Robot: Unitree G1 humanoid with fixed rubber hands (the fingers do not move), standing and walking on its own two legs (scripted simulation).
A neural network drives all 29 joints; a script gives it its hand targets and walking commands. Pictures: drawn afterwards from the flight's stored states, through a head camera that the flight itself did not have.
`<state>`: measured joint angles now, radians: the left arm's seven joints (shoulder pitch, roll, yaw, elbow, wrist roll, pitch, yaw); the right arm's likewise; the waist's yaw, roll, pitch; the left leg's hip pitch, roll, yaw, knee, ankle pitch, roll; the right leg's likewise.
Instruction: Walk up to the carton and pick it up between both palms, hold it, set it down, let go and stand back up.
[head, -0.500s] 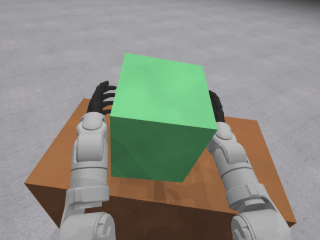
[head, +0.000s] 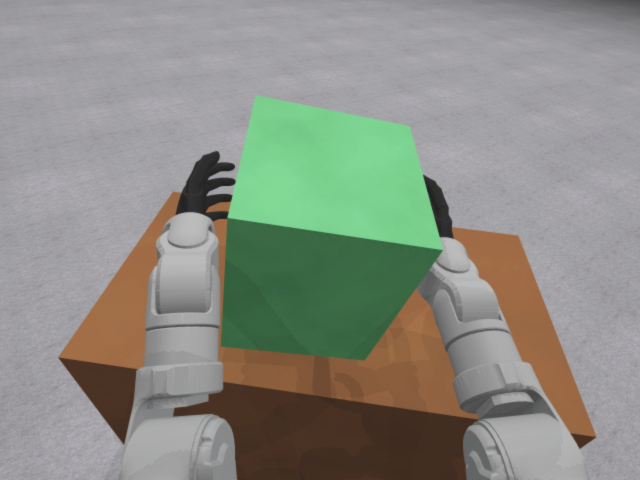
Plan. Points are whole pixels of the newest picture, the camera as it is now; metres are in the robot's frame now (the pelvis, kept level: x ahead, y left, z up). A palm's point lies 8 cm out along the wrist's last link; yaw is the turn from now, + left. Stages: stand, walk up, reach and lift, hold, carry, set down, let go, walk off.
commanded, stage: hold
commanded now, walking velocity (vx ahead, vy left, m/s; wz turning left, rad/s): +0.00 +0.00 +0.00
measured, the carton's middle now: (314, 237) +0.39 +0.01 +0.13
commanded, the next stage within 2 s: none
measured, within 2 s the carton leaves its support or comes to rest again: neither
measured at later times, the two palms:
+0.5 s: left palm (193, 218) +0.37 +0.15 +0.18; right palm (433, 236) +0.36 -0.14 +0.16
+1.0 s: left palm (191, 217) +0.36 +0.15 +0.18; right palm (433, 235) +0.36 -0.14 +0.16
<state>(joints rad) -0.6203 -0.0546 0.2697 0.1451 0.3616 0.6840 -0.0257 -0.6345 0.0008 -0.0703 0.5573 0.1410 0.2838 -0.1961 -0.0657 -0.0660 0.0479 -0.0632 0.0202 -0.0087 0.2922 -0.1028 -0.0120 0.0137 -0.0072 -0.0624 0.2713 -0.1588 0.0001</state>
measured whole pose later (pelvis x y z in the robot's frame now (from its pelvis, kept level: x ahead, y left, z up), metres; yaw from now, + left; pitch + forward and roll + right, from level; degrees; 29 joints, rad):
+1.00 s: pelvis +0.01 +0.00 +0.00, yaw +0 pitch -8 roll -1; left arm -0.57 -0.04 0.27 0.06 0.36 0.71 -0.06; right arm -0.60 0.00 -0.01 0.49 0.20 0.31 -0.24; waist -0.08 -0.07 0.05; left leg -0.04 0.03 -0.02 0.31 -0.13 -0.02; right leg 0.05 0.00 -0.07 0.27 -0.17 -0.01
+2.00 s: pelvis +0.01 +0.00 +0.00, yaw +0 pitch -8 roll -1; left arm -0.58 -0.04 0.26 0.08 0.35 0.70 -0.05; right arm -0.60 -0.01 -0.01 0.49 0.20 0.31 -0.24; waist -0.07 -0.07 0.04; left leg -0.05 0.03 -0.01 0.32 -0.13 -0.02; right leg 0.05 0.00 -0.07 0.27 -0.17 0.00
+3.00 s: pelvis +0.01 +0.00 +0.00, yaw +1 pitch -8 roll -1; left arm -0.58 -0.04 0.27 0.08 0.35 0.69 -0.05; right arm -0.60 -0.01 -0.01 0.48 0.19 0.31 -0.24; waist -0.08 -0.07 0.06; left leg -0.05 0.03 -0.02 0.32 -0.13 -0.02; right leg 0.05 0.00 -0.07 0.27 -0.17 -0.01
